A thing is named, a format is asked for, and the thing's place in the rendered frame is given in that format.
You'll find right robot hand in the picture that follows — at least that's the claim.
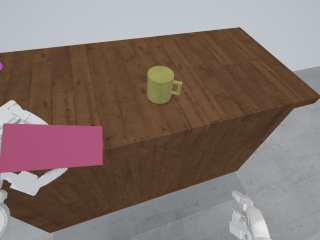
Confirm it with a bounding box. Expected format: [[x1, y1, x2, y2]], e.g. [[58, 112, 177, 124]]
[[229, 190, 270, 240]]

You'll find left robot hand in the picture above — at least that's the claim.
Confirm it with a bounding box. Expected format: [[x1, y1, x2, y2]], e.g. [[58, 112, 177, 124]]
[[0, 100, 68, 196]]

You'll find sponge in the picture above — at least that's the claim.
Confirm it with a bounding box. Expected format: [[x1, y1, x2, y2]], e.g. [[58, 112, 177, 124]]
[[0, 123, 103, 173]]

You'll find table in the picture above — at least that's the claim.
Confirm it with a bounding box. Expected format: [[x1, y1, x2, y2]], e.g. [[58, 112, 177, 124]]
[[0, 27, 320, 233]]

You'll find left robot forearm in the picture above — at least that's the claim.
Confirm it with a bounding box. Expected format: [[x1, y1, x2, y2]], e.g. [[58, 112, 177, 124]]
[[0, 189, 11, 240]]

